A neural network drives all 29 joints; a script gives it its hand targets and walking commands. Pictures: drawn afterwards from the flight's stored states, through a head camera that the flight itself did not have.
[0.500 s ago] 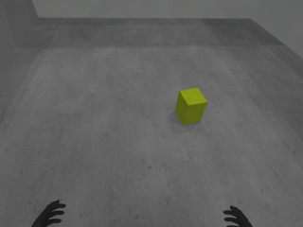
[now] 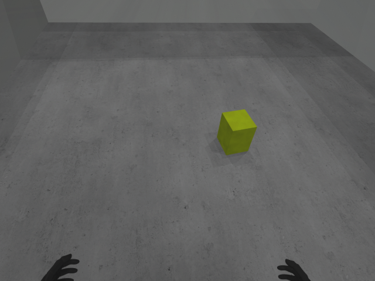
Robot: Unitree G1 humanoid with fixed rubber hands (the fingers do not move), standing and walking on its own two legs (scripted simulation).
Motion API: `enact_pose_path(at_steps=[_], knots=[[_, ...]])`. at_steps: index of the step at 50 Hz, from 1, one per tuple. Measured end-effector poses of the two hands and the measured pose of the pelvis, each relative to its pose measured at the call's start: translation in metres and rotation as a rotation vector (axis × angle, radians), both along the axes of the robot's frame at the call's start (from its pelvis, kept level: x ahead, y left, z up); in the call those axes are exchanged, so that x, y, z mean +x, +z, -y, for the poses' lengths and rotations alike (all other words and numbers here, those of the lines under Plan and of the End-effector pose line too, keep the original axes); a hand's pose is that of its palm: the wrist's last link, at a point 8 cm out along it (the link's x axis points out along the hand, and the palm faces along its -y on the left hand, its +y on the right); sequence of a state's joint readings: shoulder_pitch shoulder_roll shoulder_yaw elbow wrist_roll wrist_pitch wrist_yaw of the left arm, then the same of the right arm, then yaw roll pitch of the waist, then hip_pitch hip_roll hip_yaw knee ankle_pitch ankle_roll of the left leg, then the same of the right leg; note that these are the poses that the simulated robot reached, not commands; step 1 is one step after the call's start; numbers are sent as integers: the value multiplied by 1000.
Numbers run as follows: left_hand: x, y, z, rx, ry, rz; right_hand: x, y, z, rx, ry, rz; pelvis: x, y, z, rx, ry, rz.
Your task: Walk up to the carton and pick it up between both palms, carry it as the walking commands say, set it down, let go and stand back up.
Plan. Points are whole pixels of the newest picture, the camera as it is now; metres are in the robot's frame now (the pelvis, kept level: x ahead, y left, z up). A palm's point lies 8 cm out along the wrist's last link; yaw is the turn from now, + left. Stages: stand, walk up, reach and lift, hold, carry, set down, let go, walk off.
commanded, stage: stand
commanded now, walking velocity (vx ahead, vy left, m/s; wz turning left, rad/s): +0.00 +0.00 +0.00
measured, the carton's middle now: (235, 132) +1.18 -0.39 -0.65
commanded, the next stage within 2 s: walk up in 0.16 s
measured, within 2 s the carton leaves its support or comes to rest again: neither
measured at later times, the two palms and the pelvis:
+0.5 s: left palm out of the picture +0.12 +0.27 -0.09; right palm out of the picture +0.08 -0.28 -0.10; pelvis -0.01 -0.01 +0.01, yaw -3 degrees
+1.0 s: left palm (117, 266) +0.18 +0.15 -0.07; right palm (348, 272) +0.17 -0.39 -0.12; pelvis +0.13 -0.13 +0.02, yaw -12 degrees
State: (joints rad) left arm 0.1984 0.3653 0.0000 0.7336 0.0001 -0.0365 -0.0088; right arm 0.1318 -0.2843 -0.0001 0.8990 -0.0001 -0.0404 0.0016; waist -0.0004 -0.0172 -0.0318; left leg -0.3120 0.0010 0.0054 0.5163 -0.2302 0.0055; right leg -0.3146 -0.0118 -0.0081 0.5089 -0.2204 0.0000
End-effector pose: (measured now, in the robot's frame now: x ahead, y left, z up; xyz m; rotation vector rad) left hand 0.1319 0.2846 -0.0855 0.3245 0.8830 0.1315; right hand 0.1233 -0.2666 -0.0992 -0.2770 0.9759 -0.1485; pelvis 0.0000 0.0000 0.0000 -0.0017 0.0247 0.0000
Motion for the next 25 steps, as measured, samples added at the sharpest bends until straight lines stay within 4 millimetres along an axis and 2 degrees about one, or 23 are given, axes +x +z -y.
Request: enact_pose_path(at_steps=[21, 23, 25], knots=[[-22, -5, -3, -15, 18, -60, -24, -1, 2, 2, -21, -50, -7, 4, -1, -1, -1, -4], [-21, -5, 3, -35, -7, -105, -31, 1, 6, 3, -44, -48, -7, 6, 2, -3, -25, -10], [-13, -3, 11, -44, -37, -120, -46, 1, 13, 1, -77, -69, -5, 9, 7, -7, -48, -15]])
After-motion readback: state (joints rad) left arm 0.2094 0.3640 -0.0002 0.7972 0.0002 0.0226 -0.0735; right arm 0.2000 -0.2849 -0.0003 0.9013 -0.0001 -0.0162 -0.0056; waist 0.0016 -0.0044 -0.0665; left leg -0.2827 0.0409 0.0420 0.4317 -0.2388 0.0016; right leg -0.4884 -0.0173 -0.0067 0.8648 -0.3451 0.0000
